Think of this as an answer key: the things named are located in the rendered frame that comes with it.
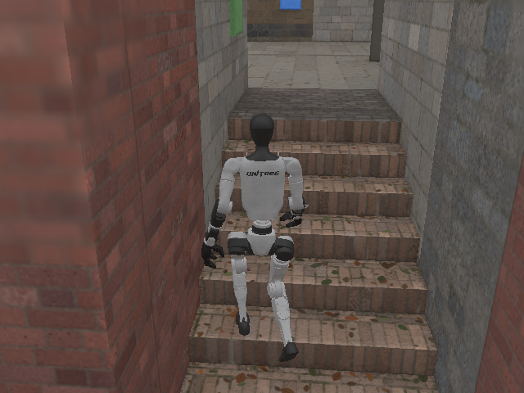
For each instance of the stairs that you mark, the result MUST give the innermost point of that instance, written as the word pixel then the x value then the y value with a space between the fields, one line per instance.
pixel 356 295

